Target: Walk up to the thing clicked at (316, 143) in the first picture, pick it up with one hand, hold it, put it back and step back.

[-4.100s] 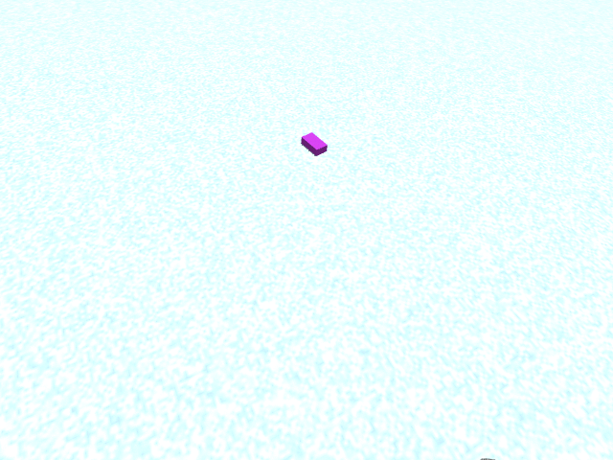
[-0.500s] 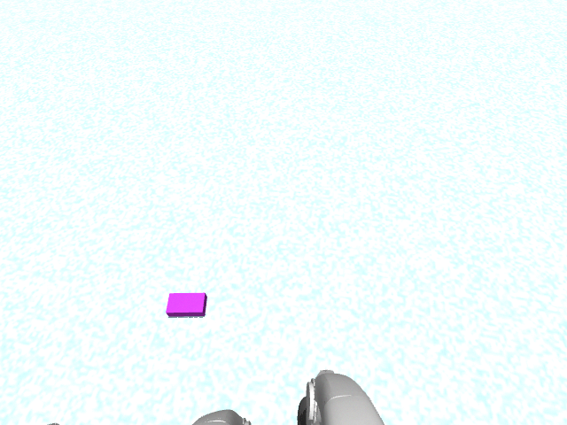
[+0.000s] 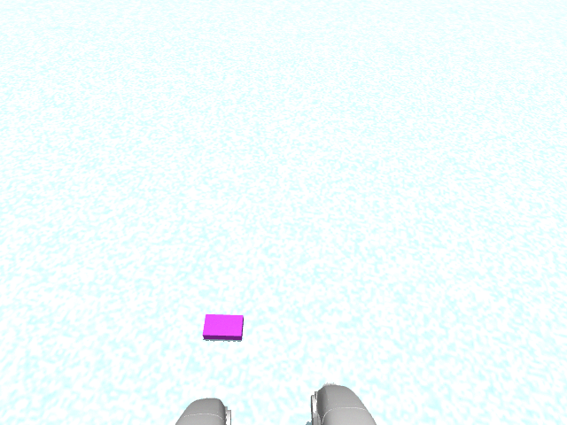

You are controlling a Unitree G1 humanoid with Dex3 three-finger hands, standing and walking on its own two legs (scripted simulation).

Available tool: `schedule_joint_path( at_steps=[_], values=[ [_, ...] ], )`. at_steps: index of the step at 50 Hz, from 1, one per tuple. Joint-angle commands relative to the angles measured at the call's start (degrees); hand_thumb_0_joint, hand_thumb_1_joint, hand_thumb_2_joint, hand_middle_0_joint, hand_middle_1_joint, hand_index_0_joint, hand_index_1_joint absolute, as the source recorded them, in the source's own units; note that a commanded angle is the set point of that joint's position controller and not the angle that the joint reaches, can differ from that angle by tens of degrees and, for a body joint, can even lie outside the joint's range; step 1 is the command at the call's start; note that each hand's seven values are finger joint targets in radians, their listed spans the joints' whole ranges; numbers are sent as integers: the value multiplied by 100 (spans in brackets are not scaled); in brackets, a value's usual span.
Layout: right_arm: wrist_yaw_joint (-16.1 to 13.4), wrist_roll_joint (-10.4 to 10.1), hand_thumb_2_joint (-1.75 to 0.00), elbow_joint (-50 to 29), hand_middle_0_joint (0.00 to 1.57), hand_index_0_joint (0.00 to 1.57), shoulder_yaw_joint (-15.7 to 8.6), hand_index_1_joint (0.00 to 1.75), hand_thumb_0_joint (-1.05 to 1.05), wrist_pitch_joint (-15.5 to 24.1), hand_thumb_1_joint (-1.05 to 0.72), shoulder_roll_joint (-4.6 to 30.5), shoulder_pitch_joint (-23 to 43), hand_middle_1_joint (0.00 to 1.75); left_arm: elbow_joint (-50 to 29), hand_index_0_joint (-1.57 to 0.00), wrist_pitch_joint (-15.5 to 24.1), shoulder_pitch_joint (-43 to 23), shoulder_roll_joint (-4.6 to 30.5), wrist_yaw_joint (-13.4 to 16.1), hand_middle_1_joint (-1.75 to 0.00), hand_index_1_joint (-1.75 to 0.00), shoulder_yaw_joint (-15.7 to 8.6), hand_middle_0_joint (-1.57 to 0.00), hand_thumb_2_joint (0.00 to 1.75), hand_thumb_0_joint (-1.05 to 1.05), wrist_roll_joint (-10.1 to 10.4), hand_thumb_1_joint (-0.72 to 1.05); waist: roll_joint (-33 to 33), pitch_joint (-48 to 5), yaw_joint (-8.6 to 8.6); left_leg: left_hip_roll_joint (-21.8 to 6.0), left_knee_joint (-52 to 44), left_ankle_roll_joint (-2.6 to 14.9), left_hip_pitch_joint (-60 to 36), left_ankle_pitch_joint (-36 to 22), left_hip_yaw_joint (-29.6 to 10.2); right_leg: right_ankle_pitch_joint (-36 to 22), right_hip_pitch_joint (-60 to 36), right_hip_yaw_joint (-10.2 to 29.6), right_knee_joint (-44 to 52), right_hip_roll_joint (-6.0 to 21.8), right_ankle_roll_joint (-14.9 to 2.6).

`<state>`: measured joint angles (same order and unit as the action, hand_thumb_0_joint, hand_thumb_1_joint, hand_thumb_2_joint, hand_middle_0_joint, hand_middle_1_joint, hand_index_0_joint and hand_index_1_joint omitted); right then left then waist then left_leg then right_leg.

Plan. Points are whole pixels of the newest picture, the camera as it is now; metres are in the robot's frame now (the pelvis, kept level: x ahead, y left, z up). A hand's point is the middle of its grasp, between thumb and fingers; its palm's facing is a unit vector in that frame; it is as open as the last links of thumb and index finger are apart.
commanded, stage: walk up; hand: left
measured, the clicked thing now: (223, 327) +0.49 +0.17 -0.70
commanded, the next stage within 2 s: none
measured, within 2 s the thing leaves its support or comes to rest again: neither
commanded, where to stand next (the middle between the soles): +0.11 -0.05 m, yaw -2 degrees
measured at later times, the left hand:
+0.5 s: hand (110, 410) +0.15 +0.25 -0.13, palm faces -0.06 -0.93 -0.37, open 7.4 cm
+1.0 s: hand (130, 417) +0.14 +0.21 -0.11, palm faces -0.04 -0.95 -0.31, open 7.4 cm
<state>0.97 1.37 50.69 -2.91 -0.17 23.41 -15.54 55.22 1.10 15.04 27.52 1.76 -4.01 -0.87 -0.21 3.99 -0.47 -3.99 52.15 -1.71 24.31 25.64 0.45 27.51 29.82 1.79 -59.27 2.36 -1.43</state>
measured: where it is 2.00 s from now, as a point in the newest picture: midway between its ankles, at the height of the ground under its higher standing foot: outside the picture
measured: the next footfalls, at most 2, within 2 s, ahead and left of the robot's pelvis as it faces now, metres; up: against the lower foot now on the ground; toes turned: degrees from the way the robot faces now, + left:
none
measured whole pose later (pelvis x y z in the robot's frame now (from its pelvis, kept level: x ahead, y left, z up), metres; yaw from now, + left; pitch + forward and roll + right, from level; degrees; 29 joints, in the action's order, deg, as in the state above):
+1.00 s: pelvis +0.03 -0.03 +0.04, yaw -2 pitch -1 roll +1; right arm -1.2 0.7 63.2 0.0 2.6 22.5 -10.2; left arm 60.1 -2.2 3.8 19.4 -2.2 -2.1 -0.6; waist -1.0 4.0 -0.5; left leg -3.2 29.4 -3.0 12.2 16.0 0.1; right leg 15.0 17.3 -0.9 -33.6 1.5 -0.7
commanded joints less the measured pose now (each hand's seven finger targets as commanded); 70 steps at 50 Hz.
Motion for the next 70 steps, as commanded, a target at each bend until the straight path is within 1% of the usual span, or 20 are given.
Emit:
schedule_joint_path(
  at_steps=[1, 3, 4, 6, 8, 10, 13, 17, 20, 21, 22, 24, 26, 28, 29, 32, 35, 40, 53, 70],
  values=[
    [-198, -11, -90, -284, 20, 20, -413, 30, 0, 313, -90, 1855, 295, 30, -215, -20, 111, 78, 824, -113, -30, -30, -276, -20, 90, 0, 7, 90, 1225, -69, 120, -1219, -2169, 1156, -73, -973, -1768, -62, -441, -203, 910, -34, -80],
    [-264, -93, -90, -236, 20, 20, -315, 30, 0, 326, -90, 1684, 233, 30, -294, -20, 107, 25, 837, -115, -30, -30, -311, -20, 90, 0, -55, 90, 1080, -297, 255, -1172, -1439, 988, -269, -2596, -1369, -674, -982, -154, 1936, -77, -198],
    [-301, -148, -90, -222, 20, 20, -262, 30, 0, 342, -90, 1522, 77, 30, -355, -20, 125, 2, 1013, -100, -30, -30, -351, -20, 90, 0, -99, 90, 679, -526, 250, -959, -994, 753, -193, -2972, -1084, -1776, -1412, 255, 2299, 167, -327],
    [-411, -227, -90, -129, 20, 20, -248, 30, 0, 367, -90, 1336, 29, 30, -505, -20, 43, -465, 1281, -171, -30, -30, -371, -20, 90, 0, 7, 90, -354, -813, -11, 10, -493, 372, -344, -1307, -80, -2998, -1251, 1289, 2130, 853, -990],
    [-443, -180, -90, 33, 20, 20, -258, 30, 0, 428, -90, 1374, -179, 30, -614, -20, -30, -635, 985, -183, -30, -30, -237, -20, 90, 0, 47, 90, -43, -946, -111, -176, -1160, 470, -600, -1394, -333, -3665, -1208, 824, 1692, 670, -791],
    [-433, -130, -90, 106, 20, 20, -328, 30, 0, 502, -90, 1665, -290, 30, -650, -20, -86, -754, 746, -177, -30, -30, -163, -20, 90, 0, 24, 90, 376, -935, -133, -1006, -1831, 1001, -1246, -2517, -1517, -3162, -515, 94, 862, 181, -242],
    [-493, -74, -90, 84, 20, 20, -380, 30, 0, 514, -90, 1762, -238, 30, -646, -20, -160, -964, 660, -166, -30, -30, -188, -20, 90, 0, -2, 90, 860, -535, -197, -1752, -2056, 1570, -1495, -3864, -2046, 370, 279, 67, 285, 36, -91],
    [-504, -54, -90, -38, 20, 20, -318, 30, 0, 489, -90, 1738, 289, 30, -553, -20, -140, -778, 492, -244, -30, -30, -207, -20, 90, 0, 62, 90, 1156, -577, 53, -1349, -1731, 1228, -1317, -4137, -1182, -254, -336, -173, 1221, 75, -120],
    [-421, -144, -90, -125, 20, 20, -137, 30, 0, 394, -90, 1369, 560, 30, -225, -20, -25, -350, 768, -216, -30, -30, -308, -20, 90, 0, -20, 90, 468, -809, 326, -607, -858, 545, -133, -2919, -247, -2386, -2117, -8, 2510, 72, -285],
    [-397, -191, -90, -157, 20, 20, -63, 30, 0, 378, -90, 1066, 424, 30, -332, -20, 30, -487, 1145, -199, -30, -30, -363, -20, 90, 0, -48, 90, -473, -957, 199, -28, -258, 221, 373, -1668, 104, -2492, -2261, 1525, 2825, 917, -699],
    [-435, -197, -90, -70, 20, 20, -90, 30, 0, 319, -90, 1110, 554, 30, -364, -20, 6, -728, 1206, -210, -30, -30, -320, -20, 90, 0, 32, 90, -667, -957, 149, 183, -249, 278, -111, 209, 218, -2158, -1577, 2045, 3098, 1494, -1267],
    [-366, -173, -90, 152, 20, 20, -103, 30, 0, 311, -90, 1171, 506, 30, -419, -20, -16, -1103, 966, -210, -30, -30, -214, -20, 90, 0, 4, 90, -514, -617, 20, 189, -486, 295, -192, 577, 101, -1461, -1293, 1627, 3125, 1196, -1125],
    [-350, -155, -90, 487, 20, 20, -90, 30, 0, 404, -90, 1152, 9, 30, -492, -20, -86, -1488, 861, -216, -30, -30, -152, -20, 90, 0, -23, 90, -843, -537, -246, 60, -1782, 366, -962, -766, -15, -1575, -764, 1041, 2729, 866, -688],
    [-371, -55, -90, 500, 20, 20, -212, 30, 0, 482, -90, 1738, 121, 30, -431, -20, -160, -1445, 652, -258, -30, -30, -133, -20, 90, 0, -3, 90, 109, -414, -105, -953, -2583, 887, -777, -732, -1727, -1489, -615, 205, 1711, 125, -143],
    [-365, -66, -90, 429, 20, 20, -209, 30, 0, 486, -90, 1822, 469, 30, -317, -20, -163, -1242, 717, -246, -30, -30, -166, -20, 90, 0, -14, 90, 163, -332, 85, -1200, -2502, 1106, -678, -946, -1801, -1190, -790, 50, 1716, 72, -105],
    [-354, -100, -90, 414, 20, 20, -76, 30, 0, 444, -90, 1442, 691, 30, -188, -20, -63, -1054, 783, -285, -30, -30, -213, -20, 90, 0, -2, 90, -37, -613, 172, -308, -1894, 547, -309, -1401, -505, -1830, -1744, 625, 2649, 386, -401],
    [-326, -101, -90, 588, 20, 20, 7, 30, 0, 380, -90, 1141, 542, 30, -213, -20, -89, -1323, 840, -301, -30, -30, -195, -20, 90, 0, 42, 90, -373, -573, 23, 237, -1632, 284, -607, -497, 93, -948, -1409, 1289, 3448, 948, -694],
    [-295, -49, -90, 809, 20, 20, -4, 30, 0, 412, -90, 1236, 435, 30, -133, -20, -148, -1556, 652, -318, -30, -30, -117, -20, 90, 0, 14, 90, -434, -547, -7, -135, -2517, 429, -1041, -1053, -376, -977, -1278, 649, 3313, 483, -251],
    [-322, -55, -90, 995, 20, 20, 52, 30, 0, 428, -90, 1207, 648, 30, 180, -20, -167, -1501, 498, -318, -30, -30, -137, -20, 90, 0, 67, 90, -94, -725, 77, -330, -2868, 375, -1155, -2030, -344, -2078, -1956, 365, 3371, 425, -140],
    [-300, -54, -90, 900, 20, 20, 17, 30, 0, 373, -90, 1127, 1008, 30, 341, -20, -185, -1458, 466, -344, -30, -30, -82, -20, 90, 0, 39, 90, -12, -672, 63, -378, -3145, 341, -1318, -1942, -312, -2241, -2140, 280, 3692, 420, -59]
  ],
)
